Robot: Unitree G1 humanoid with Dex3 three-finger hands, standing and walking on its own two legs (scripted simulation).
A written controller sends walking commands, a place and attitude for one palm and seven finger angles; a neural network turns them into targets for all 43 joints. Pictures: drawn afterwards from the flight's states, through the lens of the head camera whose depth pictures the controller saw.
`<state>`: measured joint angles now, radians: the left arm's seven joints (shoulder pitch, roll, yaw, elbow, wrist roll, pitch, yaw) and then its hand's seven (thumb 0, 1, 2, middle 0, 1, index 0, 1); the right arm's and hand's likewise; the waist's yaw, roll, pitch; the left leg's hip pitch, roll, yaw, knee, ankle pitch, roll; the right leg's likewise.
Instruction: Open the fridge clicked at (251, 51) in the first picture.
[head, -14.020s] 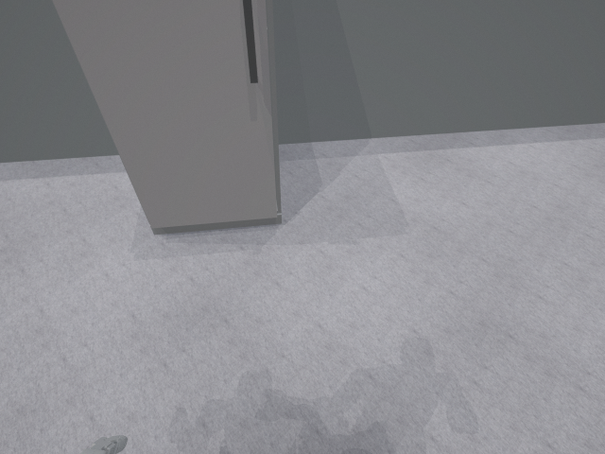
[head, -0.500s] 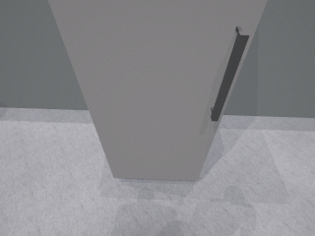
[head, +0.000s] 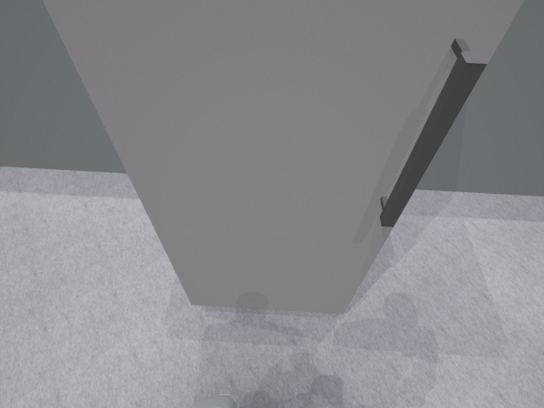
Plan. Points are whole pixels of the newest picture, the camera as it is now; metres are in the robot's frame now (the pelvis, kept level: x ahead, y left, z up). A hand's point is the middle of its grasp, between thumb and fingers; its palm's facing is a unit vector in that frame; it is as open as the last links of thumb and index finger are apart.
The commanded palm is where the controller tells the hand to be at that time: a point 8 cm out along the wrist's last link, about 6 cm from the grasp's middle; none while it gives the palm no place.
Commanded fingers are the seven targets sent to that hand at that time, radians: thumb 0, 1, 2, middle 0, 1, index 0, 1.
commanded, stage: come to a stop and stand still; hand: right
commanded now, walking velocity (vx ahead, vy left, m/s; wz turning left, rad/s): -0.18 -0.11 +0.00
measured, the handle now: (415, 151) +0.46 -0.17 +0.13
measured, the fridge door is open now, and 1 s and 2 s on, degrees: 0 0 0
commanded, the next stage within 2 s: look again from close up in 1.28 s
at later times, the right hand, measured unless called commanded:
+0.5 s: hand out of the picture +0.00 -0.19 -0.16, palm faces +0.06 +0.97 -0.22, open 7.2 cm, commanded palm none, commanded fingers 0.00 -0.90 -0.90 0.20 0.30 0.20 0.30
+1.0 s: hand out of the picture -0.01 -0.15 -0.15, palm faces +0.02 +0.97 -0.23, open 7.3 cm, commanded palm none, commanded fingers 0.00 -0.90 -0.90 0.20 0.30 0.20 0.30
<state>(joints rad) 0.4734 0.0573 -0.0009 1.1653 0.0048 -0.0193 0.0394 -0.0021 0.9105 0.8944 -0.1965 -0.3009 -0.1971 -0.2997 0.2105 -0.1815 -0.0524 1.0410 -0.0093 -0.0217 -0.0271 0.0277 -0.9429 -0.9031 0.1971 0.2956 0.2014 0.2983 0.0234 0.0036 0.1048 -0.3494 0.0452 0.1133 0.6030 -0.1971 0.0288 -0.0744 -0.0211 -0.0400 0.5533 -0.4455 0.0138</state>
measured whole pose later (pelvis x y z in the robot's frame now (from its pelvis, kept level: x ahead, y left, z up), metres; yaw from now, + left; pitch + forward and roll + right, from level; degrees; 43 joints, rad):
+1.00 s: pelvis -0.02 +0.03 +0.01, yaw -1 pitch -1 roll -1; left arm 0.33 0.16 -0.01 1.11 0.01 -0.01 0.02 0.00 0.92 0.89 -0.19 -0.30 -0.19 -0.30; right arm 0.27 -0.15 0.02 1.11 0.00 -0.02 -0.03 0.01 -0.92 -0.90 0.20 0.30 0.20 0.30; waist 0.01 -0.03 0.03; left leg -0.21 -0.02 0.05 0.50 -0.27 0.06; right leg -0.15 -0.06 -0.10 0.44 -0.26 0.04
